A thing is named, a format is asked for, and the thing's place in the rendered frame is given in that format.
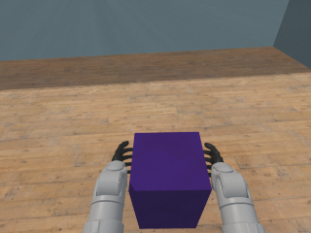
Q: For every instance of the right robot forearm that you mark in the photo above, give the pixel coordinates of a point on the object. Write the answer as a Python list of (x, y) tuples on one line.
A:
[(235, 201)]

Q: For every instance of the left robot forearm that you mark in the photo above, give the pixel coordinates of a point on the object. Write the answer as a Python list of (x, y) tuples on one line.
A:
[(106, 208)]

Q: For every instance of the robot left hand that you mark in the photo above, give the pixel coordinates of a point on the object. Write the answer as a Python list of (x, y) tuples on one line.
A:
[(118, 156)]

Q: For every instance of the carton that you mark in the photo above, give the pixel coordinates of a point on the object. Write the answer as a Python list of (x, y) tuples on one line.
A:
[(169, 184)]

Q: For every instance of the robot right hand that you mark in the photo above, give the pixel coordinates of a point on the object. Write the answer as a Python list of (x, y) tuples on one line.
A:
[(215, 156)]

